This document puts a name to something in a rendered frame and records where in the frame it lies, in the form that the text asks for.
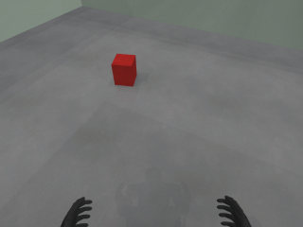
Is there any right robot hand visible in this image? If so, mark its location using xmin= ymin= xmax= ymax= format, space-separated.
xmin=217 ymin=195 xmax=252 ymax=227

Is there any left robot hand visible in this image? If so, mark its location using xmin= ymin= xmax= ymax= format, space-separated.
xmin=61 ymin=197 xmax=92 ymax=227

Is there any carton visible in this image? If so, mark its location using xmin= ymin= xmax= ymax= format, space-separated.
xmin=111 ymin=54 xmax=137 ymax=87

